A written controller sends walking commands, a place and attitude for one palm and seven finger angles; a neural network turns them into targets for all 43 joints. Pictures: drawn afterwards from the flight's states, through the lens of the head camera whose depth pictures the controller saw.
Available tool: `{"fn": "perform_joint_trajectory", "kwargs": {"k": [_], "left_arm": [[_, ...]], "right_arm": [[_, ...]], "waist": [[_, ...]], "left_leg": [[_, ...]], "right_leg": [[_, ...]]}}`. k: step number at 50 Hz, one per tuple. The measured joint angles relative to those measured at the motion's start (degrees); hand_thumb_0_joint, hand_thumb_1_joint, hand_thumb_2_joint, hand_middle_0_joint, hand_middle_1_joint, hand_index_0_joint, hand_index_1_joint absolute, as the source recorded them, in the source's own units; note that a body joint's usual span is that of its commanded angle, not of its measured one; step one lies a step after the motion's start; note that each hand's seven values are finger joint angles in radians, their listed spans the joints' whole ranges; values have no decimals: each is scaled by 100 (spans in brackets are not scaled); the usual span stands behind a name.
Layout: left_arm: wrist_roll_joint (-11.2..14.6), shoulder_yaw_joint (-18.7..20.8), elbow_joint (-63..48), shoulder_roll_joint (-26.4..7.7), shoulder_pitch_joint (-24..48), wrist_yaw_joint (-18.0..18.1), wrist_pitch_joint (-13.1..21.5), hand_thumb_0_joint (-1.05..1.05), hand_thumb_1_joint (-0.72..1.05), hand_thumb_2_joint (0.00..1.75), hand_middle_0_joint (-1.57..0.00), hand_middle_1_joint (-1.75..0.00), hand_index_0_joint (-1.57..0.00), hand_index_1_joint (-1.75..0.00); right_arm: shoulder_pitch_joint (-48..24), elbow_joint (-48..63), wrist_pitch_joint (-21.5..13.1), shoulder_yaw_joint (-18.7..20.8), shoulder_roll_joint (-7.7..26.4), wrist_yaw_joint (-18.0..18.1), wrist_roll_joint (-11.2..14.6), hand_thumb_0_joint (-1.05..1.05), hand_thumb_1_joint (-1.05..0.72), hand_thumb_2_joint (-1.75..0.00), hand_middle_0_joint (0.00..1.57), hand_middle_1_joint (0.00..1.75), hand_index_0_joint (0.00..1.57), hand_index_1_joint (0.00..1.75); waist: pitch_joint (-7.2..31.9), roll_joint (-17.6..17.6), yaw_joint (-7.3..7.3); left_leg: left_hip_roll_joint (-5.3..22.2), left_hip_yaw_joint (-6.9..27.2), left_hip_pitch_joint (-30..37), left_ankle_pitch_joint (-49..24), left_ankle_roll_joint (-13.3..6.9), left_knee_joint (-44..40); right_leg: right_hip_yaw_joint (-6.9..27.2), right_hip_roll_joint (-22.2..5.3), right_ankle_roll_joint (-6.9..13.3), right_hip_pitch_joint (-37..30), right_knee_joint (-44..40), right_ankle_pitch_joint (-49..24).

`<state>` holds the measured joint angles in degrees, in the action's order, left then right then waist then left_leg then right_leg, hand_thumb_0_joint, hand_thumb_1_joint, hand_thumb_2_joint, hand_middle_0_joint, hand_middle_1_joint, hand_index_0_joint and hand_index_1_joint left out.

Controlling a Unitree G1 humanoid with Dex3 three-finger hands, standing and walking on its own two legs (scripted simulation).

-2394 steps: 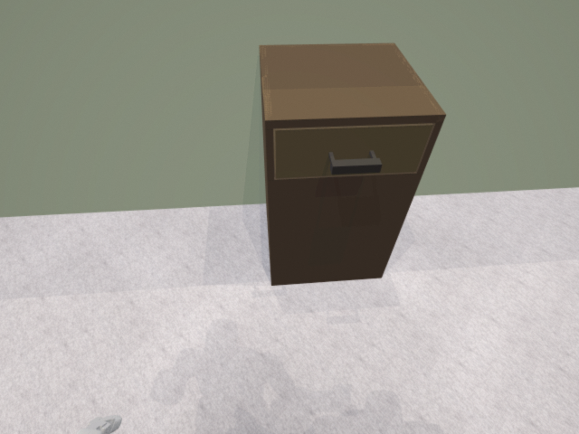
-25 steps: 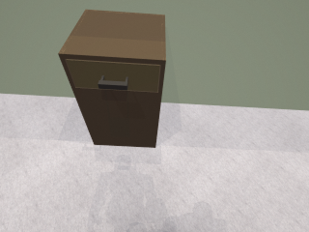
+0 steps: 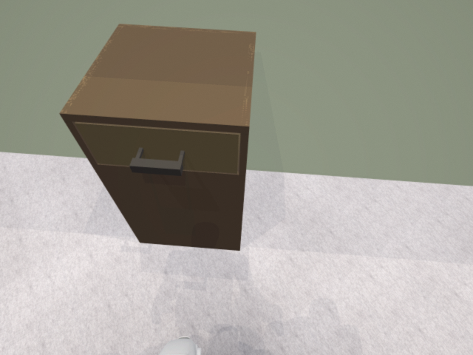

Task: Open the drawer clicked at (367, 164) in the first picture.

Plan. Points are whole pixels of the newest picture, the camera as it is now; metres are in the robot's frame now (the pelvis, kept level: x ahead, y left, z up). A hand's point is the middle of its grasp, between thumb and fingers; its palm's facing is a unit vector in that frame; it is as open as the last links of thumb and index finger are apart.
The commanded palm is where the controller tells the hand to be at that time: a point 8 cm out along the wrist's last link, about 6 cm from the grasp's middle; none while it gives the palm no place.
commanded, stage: come to a stop and stand still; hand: left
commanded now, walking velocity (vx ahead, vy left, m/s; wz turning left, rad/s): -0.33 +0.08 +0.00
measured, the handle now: (159, 159) +0.57 +0.23 -0.11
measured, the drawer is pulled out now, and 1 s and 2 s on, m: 0.00 0.00 0.00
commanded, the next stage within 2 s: look again from close up in 1.36 s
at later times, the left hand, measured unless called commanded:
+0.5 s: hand out of the picture +0.09 +0.20 -0.16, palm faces -0.01 -0.94 -0.35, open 7.4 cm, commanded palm none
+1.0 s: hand out of the picture +0.06 +0.21 -0.18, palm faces -0.03 -0.97 -0.23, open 7.4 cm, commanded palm none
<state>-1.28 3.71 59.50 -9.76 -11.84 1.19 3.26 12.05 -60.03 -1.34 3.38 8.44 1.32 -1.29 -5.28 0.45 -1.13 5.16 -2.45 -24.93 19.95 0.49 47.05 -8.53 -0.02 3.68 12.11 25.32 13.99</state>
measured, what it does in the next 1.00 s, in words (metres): steps on the spot: left foot, then left foot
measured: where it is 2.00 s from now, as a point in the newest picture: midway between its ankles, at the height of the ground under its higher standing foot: outside the picture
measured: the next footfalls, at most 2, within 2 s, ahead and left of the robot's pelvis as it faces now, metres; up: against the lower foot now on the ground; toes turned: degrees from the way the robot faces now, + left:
left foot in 0.08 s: +0.11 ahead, +0.15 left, +0.00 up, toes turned +3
left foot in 0.82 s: +0.04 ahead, +0.12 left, +0.00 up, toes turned -1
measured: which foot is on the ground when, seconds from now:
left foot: up 0.00-0.06, down 0.08-0.38, up 0.40-0.80, down 0.82-1.00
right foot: down 0.00-1.00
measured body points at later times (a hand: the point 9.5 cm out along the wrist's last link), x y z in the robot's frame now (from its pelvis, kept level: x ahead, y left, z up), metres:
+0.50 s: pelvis +0.04 -0.03 -0.01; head +0.09 -0.06 +0.44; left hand +0.10 +0.24 -0.13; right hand +0.12 -0.28 -0.17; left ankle +0.02 +0.12 -0.68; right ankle +0.02 -0.11 -0.74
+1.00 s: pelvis +0.01 +0.03 -0.01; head +0.00 +0.02 +0.44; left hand +0.06 +0.26 -0.16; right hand +0.05 -0.21 -0.16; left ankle +0.00 +0.13 -0.74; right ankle +0.02 -0.11 -0.74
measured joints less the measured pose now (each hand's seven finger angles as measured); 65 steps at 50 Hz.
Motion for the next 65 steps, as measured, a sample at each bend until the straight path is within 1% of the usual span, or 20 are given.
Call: {"fn": "perform_joint_trajectory", "kwargs": {"k": [3,4,8,11,15,17,19,20,22,24,26,29,35,38,40,42,47,50,55,65], "left_arm": [[19,-70,118,72,-168,1,-69,-1,93,90,-20,-30,-20,-30],[28,-98,149,101,-231,12,-105,-1,93,90,-20,-30,-20,-30],[46,-154,153,42,-299,86,-292,0,91,90,-20,-30,-20,-30],[55,-147,13,-37,-184,49,-393,0,91,90,-20,-30,-20,-30],[73,-80,-204,-157,39,-6,-500,0,91,90,-20,-30,-20,-30],[65,-42,-307,-219,107,-21,-505,0,90,90,-20,-30,-20,-30],[20,-17,-443,-341,54,-39,-463,0,90,90,-20,-30,-20,-30],[-19,2,-459,-378,51,-25,-440,0,90,90,-20,-30,-20,-30],[-48,-10,-450,-383,82,-6,-449,0,90,90,-20,-30,-20,-30],[-49,-21,-448,-347,67,24,-454,0,90,90,-19,-30,-20,-30],[-27,-43,-450,-313,34,48,-440,0,90,90,-19,-30,-20,-30],[-6,-89,-433,-250,-4,55,-398,0,90,90,-19,-30,-20,-30],[-1,-162,-333,-124,-22,18,-338,0,90,90,-20,-30,-21,-30],[18,-178,-230,-107,-26,0,-355,0,90,90,-20,-30,-21,-30],[52,-222,-154,-65,-56,42,-337,0,90,90,-20,-30,-21,-30],[61,-299,-146,-8,-133,99,-281,0,90,90,-20,-30,-21,-30],[57,-365,-127,-28,-290,77,-340,1,90,90,-20,-30,-21,-30],[48,-387,-149,-69,-313,50,-410,1,90,90,-20,-30,-21,-30],[30,-396,-171,-159,-367,18,-435,0,90,90,-20,-30,-20,-30],[42,-429,116,-124,-559,-6,-401,0,90,90,-19,-30,-20,-30]], "right_arm": [[-318,162,-35,-38,170,-11,23,1,-94,-90,20,30,19,30],[-374,208,-51,-58,218,-16,26,1,-94,-90,20,30,19,30],[-537,309,32,-146,171,14,29,1,-93,-90,20,30,19,30],[-731,435,134,-174,121,58,18,1,-92,-90,20,30,19,30],[-930,548,224,-145,146,99,-24,0,-91,-89,20,30,20,30],[-951,549,277,-106,210,112,-32,0,-91,-89,21,30,20,30],[-886,530,357,-68,265,100,-1,0,-90,-89,21,30,20,30],[-867,505,401,-38,305,82,22,0,-90,-89,21,30,20,30],[-795,456,492,35,413,54,53,1,-90,-89,21,30,20,30],[-712,381,543,83,498,36,61,1,-90,-89,20,30,20,30],[-635,315,558,90,539,6,67,1,-90,-89,20,30,20,30],[-497,233,556,63,550,-50,77,1,-91,-90,20,30,19,30],[-289,131,521,-14,486,-89,85,1,-91,-90,20,30,19,30],[-211,127,423,-59,420,-79,84,1,-91,-90,20,30,19,30],[-117,161,331,-90,432,-74,71,1,-91,-90,20,30,19,30],[-29,281,291,-89,457,-42,49,1,-91,-90,20,30,19,30],[159,486,198,-241,286,-55,15,1,-91,-90,20,30,19,30],[293,515,144,-309,200,-26,1,1,-92,-90,20,30,19,30],[449,446,130,-379,238,-50,-14,1,-94,-89,20,30,20,30],[681,107,75,-448,157,-50,-3,1,-91,-89,20,30,20,30]], "waist": [[17,-62,119],[36,-110,146],[104,101,270],[-65,182,332],[-333,5,308],[-398,-143,291],[-334,-171,286],[-326,-195,274],[-342,-253,215],[-311,-256,185],[-273,-212,159],[-194,-124,131],[-69,44,178],[-18,100,159],[54,-9,131],[134,-140,90],[327,-100,90],[417,-149,100],[459,-137,131],[374,-63,124]], "left_leg": [[-72,65,293,-699,68,-1080],[-66,74,443,-1245,55,-1407],[-196,-47,742,-626,58,-1572],[-260,-130,788,-598,64,-1649],[-175,-148,789,-719,86,-1766],[-92,-133,776,-741,160,-1755],[-65,-142,668,-648,250,-1537],[-87,-66,549,-258,238,-1203],[-319,280,275,638,143,-128],[-510,395,109,858,105,758],[-588,372,114,802,127,1074],[-595,319,345,671,176,723],[-555,308,893,601,172,-477],[-504,299,1225,91,140,-1356],[-381,298,1440,-447,101,-1847],[-317,278,1450,-154,86,-1771],[-492,65,1406,-49,-114,-1462],[-573,-19,1408,-57,-232,-1459],[-719,-154,1416,-208,-371,-1665],[-820,-241,1470,-403,-441,-2039]], "right_leg": [[90,43,-95,-159,27,149],[100,74,-133,-187,129,257],[190,-91,-253,-174,512,552],[347,-162,-310,47,968,796],[690,-10,-291,552,1934,1567],[754,17,-289,606,1801,1362],[796,-57,-301,423,1047,367],[792,-37,-257,407,1031,384],[731,-26,-146,344,1076,579],[721,-32,-79,221,880,557],[743,-29,-61,106,620,403],[749,-19,-30,-50,253,189],[721,-43,-43,-186,-105,-38],[678,-52,-99,-148,-45,-35],[603,29,-159,-55,129,40],[571,69,-224,100,438,171],[794,-97,-407,158,674,235],[880,-169,-439,168,659,192],[1021,-296,-438,246,579,84],[1116,-381,-517,274,336,-67]]}}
